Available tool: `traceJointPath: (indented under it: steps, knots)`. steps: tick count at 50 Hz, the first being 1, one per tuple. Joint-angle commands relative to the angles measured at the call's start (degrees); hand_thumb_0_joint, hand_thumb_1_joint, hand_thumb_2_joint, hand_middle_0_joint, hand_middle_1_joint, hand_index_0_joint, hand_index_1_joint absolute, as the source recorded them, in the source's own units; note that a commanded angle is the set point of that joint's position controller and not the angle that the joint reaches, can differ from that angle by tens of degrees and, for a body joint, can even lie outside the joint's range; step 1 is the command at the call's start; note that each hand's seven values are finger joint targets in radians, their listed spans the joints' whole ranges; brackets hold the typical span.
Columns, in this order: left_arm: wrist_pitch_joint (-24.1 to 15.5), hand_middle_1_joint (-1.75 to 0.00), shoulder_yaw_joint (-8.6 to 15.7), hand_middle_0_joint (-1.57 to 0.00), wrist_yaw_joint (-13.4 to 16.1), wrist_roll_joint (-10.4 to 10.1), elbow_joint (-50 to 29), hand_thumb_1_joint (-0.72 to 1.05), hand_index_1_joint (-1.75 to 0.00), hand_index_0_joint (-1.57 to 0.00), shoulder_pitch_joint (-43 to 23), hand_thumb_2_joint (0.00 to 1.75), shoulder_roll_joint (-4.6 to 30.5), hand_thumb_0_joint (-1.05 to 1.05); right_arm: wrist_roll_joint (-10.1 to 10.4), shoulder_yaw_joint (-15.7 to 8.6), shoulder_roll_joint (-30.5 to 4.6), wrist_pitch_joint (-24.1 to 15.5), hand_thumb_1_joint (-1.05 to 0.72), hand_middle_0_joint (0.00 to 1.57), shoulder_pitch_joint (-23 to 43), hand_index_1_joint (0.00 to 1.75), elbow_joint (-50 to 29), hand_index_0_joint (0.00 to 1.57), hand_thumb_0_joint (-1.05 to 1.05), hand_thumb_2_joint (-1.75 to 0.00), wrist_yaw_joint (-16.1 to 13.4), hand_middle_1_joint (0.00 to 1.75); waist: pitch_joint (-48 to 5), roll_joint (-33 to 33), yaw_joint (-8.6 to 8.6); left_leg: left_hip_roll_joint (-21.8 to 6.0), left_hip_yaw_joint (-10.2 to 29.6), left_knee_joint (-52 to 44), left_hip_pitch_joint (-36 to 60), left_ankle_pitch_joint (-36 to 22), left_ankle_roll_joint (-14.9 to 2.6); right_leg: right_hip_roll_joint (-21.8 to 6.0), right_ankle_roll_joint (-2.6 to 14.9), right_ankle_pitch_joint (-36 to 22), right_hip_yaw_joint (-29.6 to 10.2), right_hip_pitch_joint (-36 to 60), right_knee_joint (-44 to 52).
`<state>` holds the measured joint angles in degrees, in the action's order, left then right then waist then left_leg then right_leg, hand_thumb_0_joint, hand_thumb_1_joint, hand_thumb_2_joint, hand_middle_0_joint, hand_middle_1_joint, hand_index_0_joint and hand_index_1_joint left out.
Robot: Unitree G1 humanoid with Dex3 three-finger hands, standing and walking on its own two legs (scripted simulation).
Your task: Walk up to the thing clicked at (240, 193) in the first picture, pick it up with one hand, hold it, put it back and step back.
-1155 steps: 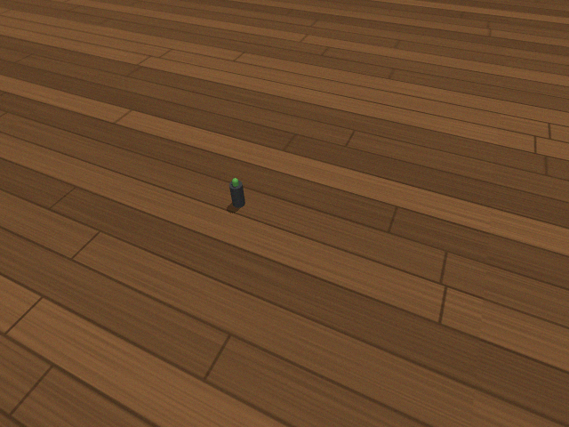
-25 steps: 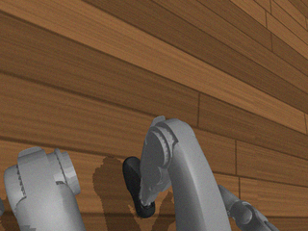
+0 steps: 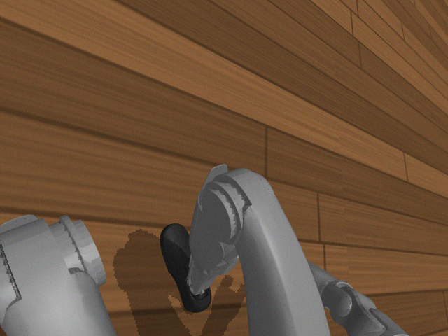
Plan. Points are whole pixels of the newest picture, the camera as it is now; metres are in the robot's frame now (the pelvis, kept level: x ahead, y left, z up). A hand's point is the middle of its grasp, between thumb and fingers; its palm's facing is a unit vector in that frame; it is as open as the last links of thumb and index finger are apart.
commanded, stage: lower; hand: left
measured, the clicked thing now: out of the picture +0.46 +0.31 -0.20
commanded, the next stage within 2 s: loosen in 0.16 s
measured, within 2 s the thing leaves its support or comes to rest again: rests again in 0.78 s
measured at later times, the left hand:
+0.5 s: hand out of the picture +0.46 +0.30 -0.18, palm faces +0.42 -0.91 -0.01, open 7.2 cm
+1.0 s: hand out of the picture +0.46 +0.30 -0.17, palm faces +0.41 -0.91 +0.01, open 14.4 cm
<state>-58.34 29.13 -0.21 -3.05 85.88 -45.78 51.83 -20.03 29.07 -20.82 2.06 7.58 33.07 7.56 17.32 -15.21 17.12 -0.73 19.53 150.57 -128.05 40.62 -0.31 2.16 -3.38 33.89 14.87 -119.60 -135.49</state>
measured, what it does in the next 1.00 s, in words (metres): stands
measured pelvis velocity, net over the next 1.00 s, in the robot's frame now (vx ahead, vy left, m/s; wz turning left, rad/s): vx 0.00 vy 0.00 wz -0.02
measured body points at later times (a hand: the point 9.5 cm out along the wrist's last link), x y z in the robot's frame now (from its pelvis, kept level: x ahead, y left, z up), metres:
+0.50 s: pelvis +0.00 +0.00 +0.00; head +0.24 +0.18 +0.32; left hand +0.43 +0.35 -0.17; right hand +0.14 -0.25 -0.04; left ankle +0.08 +0.12 -0.26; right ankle +0.14 -0.12 -0.26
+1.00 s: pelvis +0.00 +0.00 +0.00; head +0.24 +0.19 +0.32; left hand +0.43 +0.35 -0.17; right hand +0.15 -0.24 -0.03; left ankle +0.08 +0.12 -0.26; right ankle +0.14 -0.12 -0.26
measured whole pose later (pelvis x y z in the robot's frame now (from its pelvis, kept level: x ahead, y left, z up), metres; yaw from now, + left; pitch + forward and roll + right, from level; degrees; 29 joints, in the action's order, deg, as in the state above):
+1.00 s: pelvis +0.00 +0.00 +0.00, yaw -1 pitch +14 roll -19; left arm -60.9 28.7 0.1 -4.1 88.0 -45.9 54.1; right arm -20.8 31.5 -21.2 2.4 9.2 31.2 7.2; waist 18.2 -16.5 17.4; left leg -1.2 21.2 150.8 -126.8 41.1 -0.7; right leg 3.2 -3.9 33.3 16.1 -117.9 -134.1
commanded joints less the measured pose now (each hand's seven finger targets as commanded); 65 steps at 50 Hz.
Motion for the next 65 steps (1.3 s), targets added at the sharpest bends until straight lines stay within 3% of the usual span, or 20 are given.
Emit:
traceJointPath:
  steps: [1, 10, 13, 15, 20, 23, 24, 26, 27, 30, 32, 38, 43, 46, 51, 55, 62, 64, 65]
  knots:
    - [-6.2, -1.35, 0.3, -1.28, 0.3, 0.0, -11.3, 0.36, -1.35, -1.28, -15.8, 1.24, 10.7, 0.0, -0.4, -6.1, -21.1, 1.0, -0.9, 0.2, -4.0, 0.3, -0.3, 0.2, 0.0, -0.9, -1.3, 0.3, -35.1, 35.9, 6.9, -3.9, -2.8, -19.5, 26.6, -9.9, 2.24, 2.5, 3.37, -11.2, 4.5, 17.5, 8.3]
    - [-6.5, -1.35, -0.5, -1.29, 1.1, 0.6, -9.5, 0.37, -1.36, -1.3, -14.8, 1.24, 10.7, 0.0, -0.8, -5.1, -21.3, 1.5, -0.89, 0.2, -3.3, 0.3, -0.5, 0.2, 0.0, -0.9, -1.3, 0.3, -34.1, 36.8, 7.97, -4.4, -1.6, -19.7, 28.2, -12.4, 2.59, 2.8, 3.3, -12.9, 5.2, 17.7, 8.0]
    - [-6.9, -1.34, 0.5, -1.29, 1.4, 0.1, -9.2, 0.36, -1.34, -1.29, -14.5, 1.23, 11.7, 0.0, -1.0, -4.7, -21.4, 1.6, -0.89, 0.2, -3.1, 0.3, -0.8, 0.2, 0.0, -0.9, -1.4, 0.3, -33.7, 35.6, 7.86, -4.2, -2.1, -18.9, 26.7, -12.0, 2.15, 3.0, 3.18, -12.8, 5.1, 18.8, 8.6]
    - [-7.2, -1.22, -0.1, -1.23, 1.4, -0.2, -9.0, 0.29, -1.2, -1.26, -15.3, 1.07, 10.6, 0.0, -1.1, -4.6, -21.4, 1.5, -0.91, 0.2, -2.5, 0.3, -0.8, 0.2, 0.0, -0.9, -1.4, 0.3, -32.5, 35.5, 8.23, -4.3, -1.9, -19.0, 26.6, -10.9, 2.16, 2.9, 3.14, -12.1, 5.2, 17.9, 8.7]
    - [-7.6, -1.0, -0.1, -1.07, 1.3, -0.3, -9.1, 0.14, -0.97, -1.09, -16.0, 0.77, 12.4, 0.0, -1.1, -4.4, -21.6, 1.4, -0.91, 0.2, -1.6, 0.3, -1.2, 0.2, 0.0, -0.89, -1.5, 0.3, -32.1, 35.2, 8.21, -4.2, -2.3, -18.8, 24.8, -8.1, 1.79, 3.2, 3.16, -10.2, 5.2, 17.9, 9.2]
    - [-7.4, -0.91, 0.0, -1.02, 0.9, -0.7, -8.6, 0.0, -0.89, -1.04, -15.1, 0.67, 12.2, 0.0, -1.1, -4.3, -21.4, 1.1, -0.91, 0.2, -1.8, 0.3, -0.9, 0.2, 0.0, -0.89, -1.6, 0.3, -32.3, 33.9, 7.89, -4.1, -3.1, -18.1, 23.9, -7.7, 1.4, 3.4, 3.06, -10.2, 4.8, 18.7, 9.9]
    - [-7.3, -0.83, -0.4, -0.94, 0.7, -0.9, -8.5, -0.08, -0.82, -0.96, -15.5, 0.65, 12.3, 0.0, -1.1, -4.2, -21.3, 1.0, -0.92, 0.2, -1.7, 0.3, -1.0, 0.2, 0.0, -0.9, -1.6, 0.3, -32.5, 33.6, 7.97, -3.9, -3.3, -17.9, 23.0, -6.9, 1.19, 3.5, 3.08, -9.6, 4.7, 19.1, 10.2]
    - [-7.2, -0.98, -0.2, -1.05, 0.8, -1.0, -7.2, 0.08, -0.97, -1.07, -14.6, 0.8, 11.4, 0.0, -1.0, -4.3, -21.6, 0.9, -0.9, 0.2, -1.6, 0.3, -1.3, 0.2, 0.0, -0.89, -1.7, 0.3, -31.7, 32.7, 8.14, -4.1, -2.6, -18.5, 23.4, -6.8, 1.32, 3.4, 3.11, -9.4, 5.2, 18.1, 10.0]
    - [-7.1, -0.93, -0.4, -1.04, 0.6, -1.1, -6.9, 0.0, -0.9, -1.07, -14.2, 0.72, 11.0, 0.0, -1.0, -4.3, -21.5, 0.9, -0.91, 0.2, -1.8, 0.3, -1.2, 0.2, 0.0, -0.89, -1.6, 0.3, -31.8, 32.7, 8.19, -4.1, -2.6, -18.5, 23.5, -6.9, 1.34, 3.4, 3.07, -9.6, 5.3, 18.5, 10.1]
    - [-6.9, -0.7, -1.1, -0.8, -0.1, -1.2, -6.8, -0.09, -0.7, -0.83, -14.7, 0.56, 10.5, 0.0, -0.8, -4.3, -21.7, 0.9, -0.91, 0.2, -1.9, 0.3, -1.2, 0.2, 0.0, -0.9, -1.7, 0.3, -31.7, 32.9, 8.52, -4.1, -2.2, -18.8, 23.9, -7.6, 1.49, 3.4, 3.13, -10.1, 5.5, 18.2, 9.8]
    - [-6.7, -0.59, -0.9, -0.68, -0.2, -1.4, -6.9, -0.15, -0.58, -0.68, -13.9, 0.46, 11.1, 0.0, -0.7, -4.2, -21.4, 0.9, -0.91, 0.2, -2.0, 0.3, -1.2, 0.2, 0.0, -0.9, -1.7, 0.3, -32.4, 32.3, 7.79, -4.1, -2.7, -18.2, 23.2, -7.8, 1.23, 3.6, 3.13, -10.3, 5.2, 19.2, 10.1]
    - [-6.5, -0.45, -0.5, -0.57, -0.1, -0.7, -5.8, -0.36, -0.45, -0.56, -13.1, 0.31, 10.8, 0.0, -0.7, -4.4, -22.0, 1.2, -0.9, 0.2, -1.7, 0.3, -1.6, 0.2, 0.0, -0.9, -1.7, 0.3, -30.2, 34.3, 8.05, -4.6, -0.8, -20.4, 25.5, -7.9, 2.27, 3.2, 3.41, -9.7, 6.3, 16.2, 9.0]
    - [-6.7, -0.33, -0.4, -0.45, 0.1, -0.9, -7.0, -0.47, -0.33, -0.45, -13.4, 0.22, 11.6, 0.0, -0.8, -4.1, -21.5, 1.3, -0.91, 0.2, -1.7, 0.3, -1.8, 0.2, 0.0, -0.9, -1.7, 0.3, -31.3, 33.8, 7.51, -4.3, -1.9, -19.1, 24.5, -8.6, 1.73, 3.5, 3.31, -10.6, 5.6, 18.0, 9.6]
    - [-6.9, -0.26, -0.6, -0.37, 0.3, -0.8, -6.4, -0.48, -0.26, -0.37, -13.3, 0.16, 10.6, 0.0, -1.0, -4.2, -21.5, 1.4, -0.91, 0.2, -1.9, 0.3, -1.7, 0.2, 0.0, -0.9, -1.7, 0.3, -31.6, 33.4, 8.37, -4.5, -1.4, -19.1, 25.4, -8.9, 1.8, 3.4, 3.21, -10.9, 6.0, 17.8, 9.5]
    - [-6.9, -0.2, -0.9, -0.23, 0.4, -0.4, -6.4, -0.61, -0.2, -0.23, -14.1, 0.14, 11.1, 0.0, -0.9, -4.1, -21.5, 1.5, -0.92, 0.2, -1.8, 0.3, -1.8, 0.2, 0.0, -0.9, -1.7, 0.3, -30.6, 33.8, 8.41, -4.4, -1.3, -19.8, 24.9, -7.9, 1.82, 3.4, 3.39, -9.8, 6.1, 17.2, 9.5]
    - [-7.3, -0.11, 1.0, -0.14, -0.5, -0.9, -9.5, -0.61, -0.12, -0.14, -13.5, 0.09, 14.1, 0.0, -0.7, -4.2, -21.9, 1.7, -0.91, 0.2, -1.6, 0.3, -2.0, 0.2, 0.0, -0.9, -1.8, 0.3, -32.5, 35.2, 6.83, -4.7, -1.4, -19.7, 26.2, -9.1, 1.99, 3.3, 3.41, -10.5, 5.6, 17.7, 9.0]
    - [-3.6, -0.06, 9.5, -0.08, -3.3, -1.8, -21.1, -0.61, -0.07, -0.07, -10.2, 0.05, 22.6, 0.0, 0.6, -6.5, -21.4, 2.9, -0.92, 0.2, -3.9, 0.3, -1.9, 0.2, 0.0, -0.91, -2.6, 0.3, -40.0, 41.5, 1.36, -4.5, -4.3, -21.0, 28.7, -13.2, 2.18, 3.0, 3.91, -12.4, 3.5, 21.2, 8.9]
    - [-1.1, -0.06, 10.4, -0.08, -5.2, -2.1, -23.9, -0.61, -0.07, -0.07, -7.8, 0.04, 21.4, 0.0, 1.4, -8.3, -21.5, 3.5, -0.93, 0.2, -5.0, 0.3, -2.4, 0.2, 0.0, -0.91, -2.9, 0.3, -42.8, 43.9, 0.34, -4.5, -4.3, -22.8, 31.3, -13.7, 2.63, 2.7, 4.16, -12.2, 3.4, 20.2, 8.7]
    - [0.3, -0.04, 8.3, -0.07, -6.4, -2.1, -24.9, -0.61, -0.05, -0.06, -7.2, 0.04, 18.7, 0.0, 2.0, -9.4, -21.5, 3.5, -0.93, 0.2, -5.1, 0.3, -2.6, 0.2, 0.0, -0.91, -2.9, 0.3, -42.6, 44.5, 0.31, -4.5, -4.4, -23.8, 30.9, -12.4, 2.68, 2.6, 4.45, -11.3, 3.2, 18.5, 8.5]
